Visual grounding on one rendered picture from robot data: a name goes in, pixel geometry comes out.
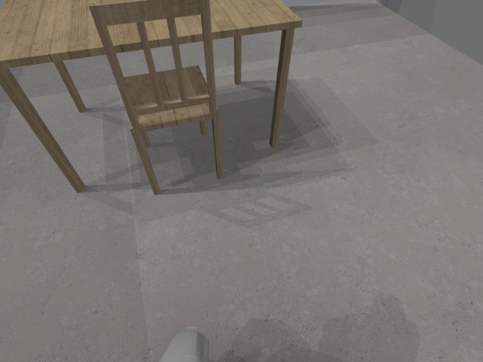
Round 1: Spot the table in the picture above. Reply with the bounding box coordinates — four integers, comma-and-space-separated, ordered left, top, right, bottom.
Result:
0, 0, 303, 193

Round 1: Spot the chair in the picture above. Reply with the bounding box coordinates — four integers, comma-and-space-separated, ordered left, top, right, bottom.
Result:
89, 0, 223, 195

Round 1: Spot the robot left thigh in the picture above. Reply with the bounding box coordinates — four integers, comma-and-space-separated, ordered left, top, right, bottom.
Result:
159, 330, 209, 362

